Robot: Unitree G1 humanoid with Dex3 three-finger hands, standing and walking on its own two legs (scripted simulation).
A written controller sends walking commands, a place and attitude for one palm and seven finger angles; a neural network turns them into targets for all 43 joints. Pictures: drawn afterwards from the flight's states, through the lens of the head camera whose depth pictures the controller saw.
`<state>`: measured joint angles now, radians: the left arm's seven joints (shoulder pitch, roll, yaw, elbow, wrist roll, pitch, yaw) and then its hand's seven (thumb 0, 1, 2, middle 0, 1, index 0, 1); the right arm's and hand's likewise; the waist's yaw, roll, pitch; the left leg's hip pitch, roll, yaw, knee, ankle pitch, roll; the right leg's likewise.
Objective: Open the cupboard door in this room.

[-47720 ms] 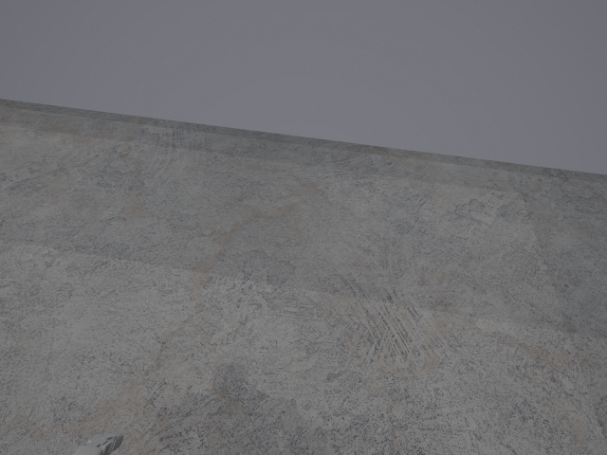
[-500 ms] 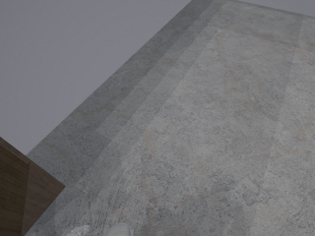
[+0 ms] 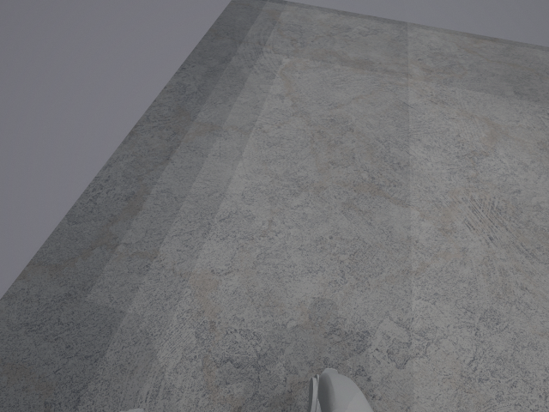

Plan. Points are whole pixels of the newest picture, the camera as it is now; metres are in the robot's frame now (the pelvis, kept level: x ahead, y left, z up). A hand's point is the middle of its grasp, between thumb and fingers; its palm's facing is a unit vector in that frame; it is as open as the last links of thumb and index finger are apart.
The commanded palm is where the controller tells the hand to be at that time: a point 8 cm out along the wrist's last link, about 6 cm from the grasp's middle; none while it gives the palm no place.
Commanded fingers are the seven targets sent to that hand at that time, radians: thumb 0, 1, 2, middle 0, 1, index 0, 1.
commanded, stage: walk to a spot facing it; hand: left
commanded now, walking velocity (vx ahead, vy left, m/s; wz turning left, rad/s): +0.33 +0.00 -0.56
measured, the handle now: out of the picture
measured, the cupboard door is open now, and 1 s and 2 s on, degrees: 46 46 46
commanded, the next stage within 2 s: turn to face it in 0.82 s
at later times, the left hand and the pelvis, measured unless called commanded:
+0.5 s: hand (225, 326) +0.28 +0.10 -0.16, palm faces -0.16 -0.96 -0.23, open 7.3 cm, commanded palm none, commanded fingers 0.00 0.90 0.90 -0.20 -0.30 -0.20 -0.30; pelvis +0.25 -0.08 +0.00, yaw -14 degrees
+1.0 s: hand (271, 190) +0.62 +0.03 -0.17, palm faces -0.33 -0.93 -0.17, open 7.3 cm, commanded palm none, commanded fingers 0.00 0.90 0.90 -0.20 -0.30 -0.20 -0.30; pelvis +0.52 -0.12 +0.00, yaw -24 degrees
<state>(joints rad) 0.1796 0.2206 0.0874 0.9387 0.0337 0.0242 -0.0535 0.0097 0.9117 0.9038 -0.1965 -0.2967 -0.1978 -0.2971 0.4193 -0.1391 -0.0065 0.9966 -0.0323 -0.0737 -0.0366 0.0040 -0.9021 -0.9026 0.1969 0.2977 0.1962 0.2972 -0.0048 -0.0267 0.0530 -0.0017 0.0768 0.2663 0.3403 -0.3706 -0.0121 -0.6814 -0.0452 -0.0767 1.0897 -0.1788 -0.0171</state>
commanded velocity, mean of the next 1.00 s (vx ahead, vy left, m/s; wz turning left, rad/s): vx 0.29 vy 0.00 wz -0.24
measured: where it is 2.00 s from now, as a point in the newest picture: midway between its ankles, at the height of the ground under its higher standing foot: (327, 273)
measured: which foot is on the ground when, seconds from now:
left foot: down 0.00-0.16, up 0.18-0.72, down 0.74-1.00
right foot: up 0.00-0.14, down 0.16-0.76, up 0.78-1.00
